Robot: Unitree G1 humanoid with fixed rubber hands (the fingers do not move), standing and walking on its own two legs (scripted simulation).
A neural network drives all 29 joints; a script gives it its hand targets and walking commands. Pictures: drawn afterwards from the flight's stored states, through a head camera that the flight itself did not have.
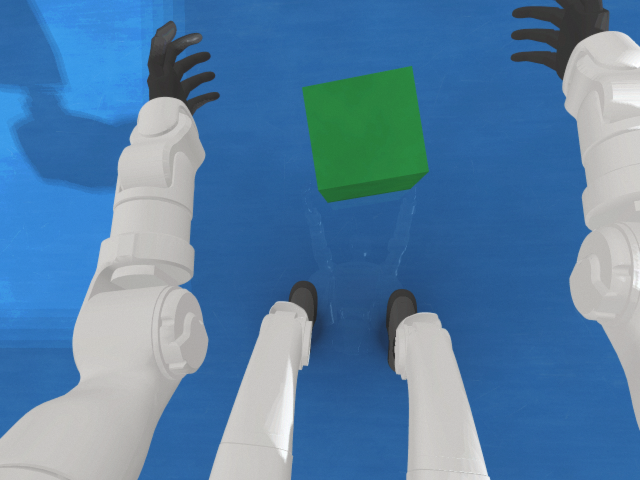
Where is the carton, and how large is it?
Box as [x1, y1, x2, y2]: [302, 66, 428, 202]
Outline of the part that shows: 411,66 302,87 318,190 328,202 410,188 428,171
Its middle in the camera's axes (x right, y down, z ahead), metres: +0.09 -0.21 +0.86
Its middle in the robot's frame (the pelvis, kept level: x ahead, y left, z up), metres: +0.56 +0.02 -0.54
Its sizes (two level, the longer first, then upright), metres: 0.210 0.200 0.250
